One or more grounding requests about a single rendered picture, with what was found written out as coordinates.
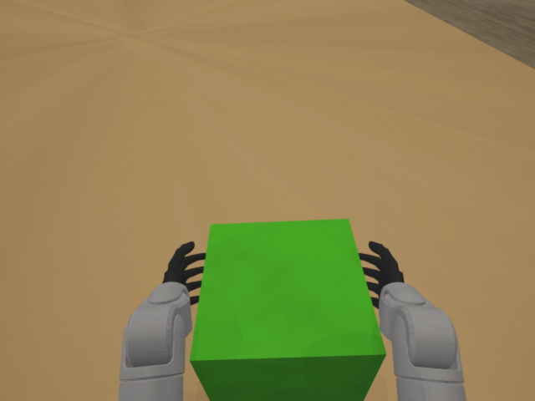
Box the carton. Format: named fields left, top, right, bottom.
left=190, top=219, right=386, bottom=401

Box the right robot hand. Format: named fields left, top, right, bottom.
left=359, top=241, right=405, bottom=309

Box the left robot forearm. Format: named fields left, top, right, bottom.
left=118, top=282, right=192, bottom=401

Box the left robot hand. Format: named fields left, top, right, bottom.
left=162, top=241, right=206, bottom=305

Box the right robot forearm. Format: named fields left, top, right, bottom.
left=379, top=282, right=466, bottom=401

